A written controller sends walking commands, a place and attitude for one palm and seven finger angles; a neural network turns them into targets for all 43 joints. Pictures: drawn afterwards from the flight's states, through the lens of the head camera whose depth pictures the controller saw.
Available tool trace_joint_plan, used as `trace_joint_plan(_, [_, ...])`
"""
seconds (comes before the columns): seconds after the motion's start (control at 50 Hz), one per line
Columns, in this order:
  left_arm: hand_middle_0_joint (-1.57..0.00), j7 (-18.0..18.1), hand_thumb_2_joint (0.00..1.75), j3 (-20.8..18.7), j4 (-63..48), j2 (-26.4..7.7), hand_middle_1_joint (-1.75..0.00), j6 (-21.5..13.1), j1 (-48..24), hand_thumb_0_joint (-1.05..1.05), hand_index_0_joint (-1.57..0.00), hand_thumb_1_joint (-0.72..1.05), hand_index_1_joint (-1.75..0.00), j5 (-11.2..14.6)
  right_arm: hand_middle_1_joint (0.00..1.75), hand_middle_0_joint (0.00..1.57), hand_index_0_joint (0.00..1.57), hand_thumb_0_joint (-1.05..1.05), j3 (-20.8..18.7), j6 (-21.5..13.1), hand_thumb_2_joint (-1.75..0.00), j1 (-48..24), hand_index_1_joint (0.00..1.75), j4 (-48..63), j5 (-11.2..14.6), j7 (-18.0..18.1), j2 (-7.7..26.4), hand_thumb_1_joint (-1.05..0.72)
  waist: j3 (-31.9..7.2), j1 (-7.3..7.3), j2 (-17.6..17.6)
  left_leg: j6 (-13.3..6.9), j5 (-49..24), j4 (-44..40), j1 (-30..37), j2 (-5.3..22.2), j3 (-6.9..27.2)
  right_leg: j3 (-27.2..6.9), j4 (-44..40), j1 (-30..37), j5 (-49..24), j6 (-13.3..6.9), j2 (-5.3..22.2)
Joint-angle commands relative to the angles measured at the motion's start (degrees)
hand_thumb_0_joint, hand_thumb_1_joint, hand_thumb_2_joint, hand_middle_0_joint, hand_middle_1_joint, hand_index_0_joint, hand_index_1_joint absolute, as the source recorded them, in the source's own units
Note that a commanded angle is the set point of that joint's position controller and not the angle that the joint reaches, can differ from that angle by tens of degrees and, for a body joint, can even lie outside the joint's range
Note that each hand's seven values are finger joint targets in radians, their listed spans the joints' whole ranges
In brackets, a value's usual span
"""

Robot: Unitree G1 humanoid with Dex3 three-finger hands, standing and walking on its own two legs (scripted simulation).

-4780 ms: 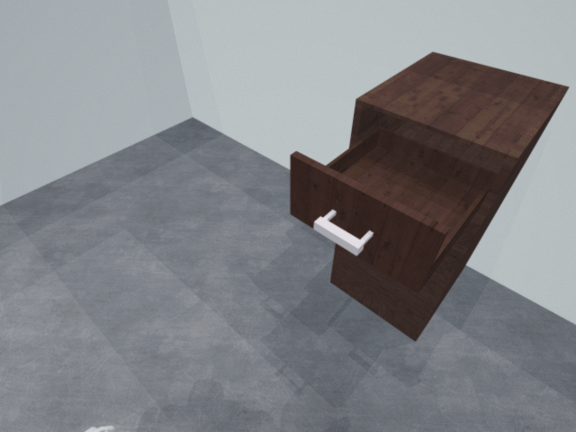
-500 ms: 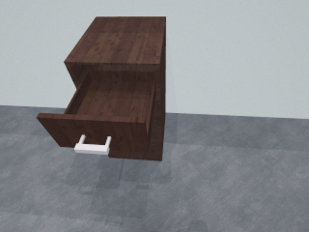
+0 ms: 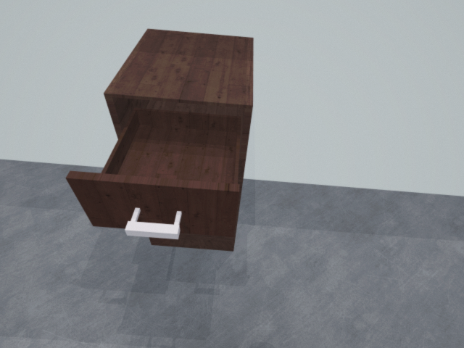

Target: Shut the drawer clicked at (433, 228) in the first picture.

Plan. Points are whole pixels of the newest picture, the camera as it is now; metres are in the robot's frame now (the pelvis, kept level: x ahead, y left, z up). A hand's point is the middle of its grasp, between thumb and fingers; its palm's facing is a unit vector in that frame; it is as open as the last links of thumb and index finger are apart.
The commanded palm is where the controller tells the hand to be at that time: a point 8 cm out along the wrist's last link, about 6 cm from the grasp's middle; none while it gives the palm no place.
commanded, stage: come to a stop and stand still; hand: left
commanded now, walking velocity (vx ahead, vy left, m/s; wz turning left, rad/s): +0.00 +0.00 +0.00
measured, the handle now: (155, 222) +0.37 +0.19 -0.05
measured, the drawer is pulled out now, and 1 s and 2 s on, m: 0.29 0.29 0.29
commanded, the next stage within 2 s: look again from close up in 0.20 s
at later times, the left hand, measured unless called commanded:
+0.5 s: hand out of the picture -0.03 +0.16 -0.18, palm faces +0.03 -0.98 -0.20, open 7.4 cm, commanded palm none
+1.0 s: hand out of the picture -0.09 +0.14 -0.18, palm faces +0.05 -0.99 -0.15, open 7.4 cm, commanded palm none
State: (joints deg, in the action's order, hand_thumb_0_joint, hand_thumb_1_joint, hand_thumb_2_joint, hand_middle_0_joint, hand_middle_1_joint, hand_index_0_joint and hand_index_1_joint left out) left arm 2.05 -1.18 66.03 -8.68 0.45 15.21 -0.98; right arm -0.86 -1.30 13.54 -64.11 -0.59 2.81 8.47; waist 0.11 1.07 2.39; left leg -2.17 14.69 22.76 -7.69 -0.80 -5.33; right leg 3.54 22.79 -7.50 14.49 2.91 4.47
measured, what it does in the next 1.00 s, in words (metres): shifts its weight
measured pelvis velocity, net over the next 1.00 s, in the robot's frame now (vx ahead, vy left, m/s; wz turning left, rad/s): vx -0.05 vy -0.02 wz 0.01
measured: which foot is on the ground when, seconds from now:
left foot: down 0.00-1.00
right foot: down 0.00-1.00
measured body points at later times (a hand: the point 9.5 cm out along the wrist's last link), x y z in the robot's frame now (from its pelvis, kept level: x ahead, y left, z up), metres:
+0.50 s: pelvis -0.02 +0.00 -0.01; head -0.03 -0.01 +0.44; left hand -0.03 +0.21 -0.17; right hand -0.03 -0.22 -0.17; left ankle -0.03 +0.09 -0.74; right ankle -0.03 -0.15 -0.74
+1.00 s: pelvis -0.05 -0.02 +0.00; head -0.06 -0.01 +0.45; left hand -0.09 +0.19 -0.17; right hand -0.08 -0.24 -0.16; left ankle -0.03 +0.09 -0.74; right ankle -0.03 -0.15 -0.74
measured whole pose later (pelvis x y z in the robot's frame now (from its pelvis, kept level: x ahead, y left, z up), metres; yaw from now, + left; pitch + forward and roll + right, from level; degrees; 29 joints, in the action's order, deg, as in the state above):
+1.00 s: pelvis -0.05 -0.02 +0.00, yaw +1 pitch -2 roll +0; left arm 1.8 0.3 62.8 -8.0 0.1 22.2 -1.2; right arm 0.0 0.6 20.3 -63.6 -1.0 0.2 7.9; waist -0.3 0.3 1.1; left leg -0.7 14.6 28.5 -13.6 1.3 -3.7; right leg 4.6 28.0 -12.9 15.3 0.0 2.5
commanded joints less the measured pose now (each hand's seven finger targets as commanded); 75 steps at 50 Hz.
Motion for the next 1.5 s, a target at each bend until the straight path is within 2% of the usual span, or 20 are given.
trace_joint_plan(0.0, [-0.2,0.1,0.9,-0.4,-0.6,-3.5,-0.3,-0.3,4.4,0.0,-0.2,0.9,-0.3,0.0,0.3,0.2,0.2,0.0,-0.4,-0.2,-0.9,4.8,0.3,0.3,-0.1,0.0,5.6,-0.9,2.9,-0.34,-4.3,0.8,-21.2,-5.7,0.3,8.7,6.9,-1.2,-1.4,-1.3,-8.8,-1.8,2.3])
trace_joint_plan(0.26, [-0.2,0.3,0.9,-0.1,-0.4,-3.3,-0.3,-0.7,4.9,0.0,-0.2,0.9,-0.3,0.2,0.3,0.2,0.2,0.0,-0.2,-0.5,-0.9,8.0,0.3,-1.9,0.0,-0.2,3.8,-0.9,2.9,-0.52,-1.9,0.6,-14.3,-6.6,-0.7,7.7,6.1,-2.1,-2.9,-0.3,-9.5,-2.2,2.7])
trace_joint_plan(0.28, [-0.2,2.5,0.9,1.3,-0.7,-5.4,-0.3,-2.4,5.4,0.0,-0.2,0.9,-0.3,-0.6,0.3,0.2,0.2,0.0,0.3,-1.3,-0.9,4.5,0.3,2.8,0.7,-1.4,7.5,-0.9,6.0,-0.31,-1.6,2.0,-29.3,4.7,-6.4,8.7,6.0,-4.8,0.2,-3.9,-20.5,-3.0,4.0])
trace_joint_plan(0.3, [-0.2,2.2,0.9,0.6,-1.3,-7.1,-0.3,-3.0,7.2,0.0,-0.2,0.9,-0.3,-0.5,0.3,0.2,0.2,0.0,0.3,-1.7,-0.9,6.1,0.3,3.6,0.1,-1.2,6.6,-0.9,3.6,-1.18,-5.7,3.4,-34.2,4.6,-4.4,6.6,4.9,-3.0,3.3,-0.8,-30.9,-3.9,4.9])
trace_joint_plan(0.32, [-0.2,1.8,0.9,0.5,-2.3,-6.4,-0.3,-2.9,8.3,0.0,-0.2,0.9,-0.3,-0.1,0.3,0.2,0.2,0.0,0.0,-1.9,-0.9,9.4,0.3,2.7,-0.2,-1.0,4.2,-0.9,-1.7,-0.88,-6.0,2.6,-26.6,3.5,-2.8,6.1,5.0,-3.3,5.7,2.6,-26.1,-4.8,4.7])
trace_joint_plan(0.36, [-0.2,1.5,0.9,1.1,-2.5,-5.1,-0.3,-3.0,7.2,0.0,-0.2,0.9,-0.3,0.4,0.3,0.2,0.2,0.0,0.1,-1.5,-0.9,9.8,0.3,2.7,0.0,-0.9,5.0,-0.9,-8.5,-1.54,-2.8,1.2,-24.6,4.9,-0.2,7.2,6.0,-2.7,5.4,3.4,-21.7,-5.0,4.0])
trace_joint_plan(0.4, [-0.2,1.2,0.9,1.1,-3.9,-5.0,-0.3,-2.4,5.8,0.0,-0.2,0.9,-0.3,0.3,0.3,0.2,0.2,0.0,-0.1,-1.1,-0.9,8.7,0.3,3.6,0.0,-0.9,5.2,-0.9,-5.2,-1.59,-3.2,0.8,-22.2,4.2,-1.3,7.5,6.3,-2.5,4.9,0.4,-14.8,-4.7,3.0])
trace_joint_plan(0.48, [-0.2,0.8,0.9,1.5,-4.7,-4.1,-0.3,-1.6,5.3,0.0,-0.2,0.9,-0.3,0.1,0.3,0.2,0.2,0.0,0.0,0.0,-0.9,7.0,0.3,4.4,0.1,-1.5,4.8,-0.9,7.2,-1.55,-1.4,0.5,-2.7,-0.7,-9.0,6.3,7.2,-3.3,1.0,-6.2,-1.1,-4.5,2.2])
trace_joint_plan(0.56, [-0.2,0.6,0.9,1.4,-5.3,-4.4,-0.3,-1.4,6.4,0.0,-0.2,0.9,-0.3,-0.2,0.3,0.2,0.2,0.0,-0.1,0.6,-0.9,6.8,0.3,4.8,-0.1,-2.0,5.3,-0.9,10.8,-1.44,-2.3,0.6,8.0,-4.5,-11.9,5.7,7.8,-3.9,-0.4,-8.9,4.9,-4.5,1.4])
trace_joint_plan(0.84, [-0.2,0.2,0.9,1.1,-5.9,-4.4,-0.3,-1.9,8.6,0.0,-0.2,0.9,-0.3,0.0,0.3,0.2,0.2,0.0,0.2,0.6,-0.9,7.4,0.3,3.5,-0.1,-2.1,4.9,-0.9,5.9,-1.33,-1.8,1.1,5.4,-3.7,-8.3,5.5,6.3,-5.0,-4.2,-8.4,6.3,-4.2,2.1])
trace_joint_plan(0.94, [-0.2,-0.1,0.9,0.2,-5.6,-5.3,-0.3,-1.3,9.6,0.0,-0.2,0.9,-0.3,-0.4,0.3,0.2,0.2,0.0,-0.1,1.5,-0.9,8.8,0.3,2.4,-0.7,-2.3,4.6,-0.9,7.7,-1.03,-0.4,0.9,15.5,-0.6,-11.0,3.8,4.7,-6.5,-5.9,-11.3,23.0,-5.2,2.5])
trace_joint_plan(1.02, [-0.2,-0.3,0.9,-0.7,-5.4,-5.1,-0.3,-1.4,10.1,0.0,-0.2,0.9,-0.3,-0.2,0.3,0.2,0.2,0.0,-0.1,1.3,-0.9,10.1,0.3,2.2,-0.8,-2.3,3.2,-0.9,9.6,-1.48,1.2,0.6,11.8,3.0,-11.3,2.5,3.1,-7.9,-5.4,-12.5,23.1,-6.8,3.4])
trace_joint_plan(1.18, [-0.2,-1.2,0.9,-0.3,-6.1,-0.5,-0.3,-2.1,10.8,0.0,-0.2,0.9,-0.3,-0.7,0.3,0.2,0.2,0.0,-1.0,-0.2,-0.9,11.3,0.3,1.6,-0.5,-1.8,5.9,-0.9,9.8,-0.72,-10.2,-3.6,22.0,-9.2,-12.7,10.2,14.4,1.2,8.6,-10.2,9.2,-6.1,-2.9])
trace_joint_plan(1.26, [-0.2,-1.2,0.9,-0.4,-5.1,-0.9,-0.3,-3.2,12.9,0.0,-0.2,0.9,-0.3,-0.4,0.3,0.2,0.2,0.0,-0.5,-1.3,-0.9,10.1,0.3,1.8,-0.3,-1.7,4.4,-0.9,7.0,0.55,-5.1,-3.1,7.8,-2.4,-11.7,7.8,9.7,-2.4,5.4,-5.3,2.8,-7.0,-0.7])
trace_joint_plan(1.34, [-0.2,-0.4,0.9,-1.8,-3.2,-5.7,-0.3,-3.6,17.0,0.0,-0.2,0.9,-0.3,-0.1,0.3,0.2,0.2,0.0,-0.1,-1.6,-0.9,7.8,0.3,3.5,-0.3,-2.0,1.5,-0.9,5.8,1.37,10.8,0.0,6.4,12.7,-19.1,0.5,-1.1,-13.8,-1.5,4.0,-7.1,-10.8,8.5])
trace_joint_plan(1.36, [-0.2,-0.2,0.9,-2.2,-3.0,-6.4,-0.3,-3.7,17.8,0.0,-0.2,0.9,-0.3,-0.2,0.3,0.2,0.2,0.0,-0.3,-1.6,-0.9,6.6,0.3,3.9,-0.4,-2.1,1.2,-0.9,5.7,1.53,11.5,0.2,8.6,15.0,-20.1,0.7,-1.8,-15.8,-2.5,4.9,-9.7,-12.2,10.8])
trace_joint_plan(1.4, [-0.2,0.1,0.9,-2.4,-3.5,-6.4,-0.3,-3.6,16.9,0.0,-0.2,0.9,-0.3,-0.4,0.3,0.2,0.2,0.0,-0.3,-1.7,-0.9,5.5,0.3,4.4,-0.4,-2.3,0.7,-0.9,5.6,1.15,8.6,0.2,9.1,12.4,-18.4,1.1,-1.9,-14.4,-1.3,4.9,-13.3,-13.2,11.0])
trace_joint_plan(1.44, [-0.2,-0.1,0.9,-1.9,-4.8,-4.3,-0.3,-3.1,12.3,0.0,-0.2,0.9,-0.3,-0.2,0.3,0.2,0.2,0.0,-0.3,-2.3,-0.9,11.0,0.3,1.8,-0.2,-2.2,1.1,-0.9,5.0,-2.84,1.0,-0.6,-1.6,2.2,-3.2,2.3,-0.4,-5.8,7.3,-5.4,-13.5,-9.8,4.8])
trace_joint_plan(1.46, [-0.2,-0.4,0.9,-1.3,-5.8,-2.2,-0.3,-3.2,10.2,0.0,-0.2,0.9,-0.3,0.0,0.3,0.2,0.2,0.0,-1.1,-2.7,-0.9,17.8,0.3,-0.9,-0.7,-1.7,4.8,-0.9,2.5,-5.21,-8.7,-3.4,-16.6,1.3,7.1,9.3,8.8,0.1,19.0,-13.6,-9.2,-6.9,-0.9])
trace_joint_plan(1.48, [-0.2,-0.4,0.9,-0.7,-7.9,-0.6,-0.3,-3.4,5.9,0.0,-0.2,0.9,-0.3,-0.1,0.3,0.2,0.2,0.0,-1.6,-2.5,-0.9,23.8,0.3,-3.0,-1.0,-1.1,7.5,-0.9,2.7,-7.22,-18.8,-8.2,-32.1,-3.2,14.3,19.1,19.8,4.1,30.9,-25.5,13.5,-4.6,-4.8])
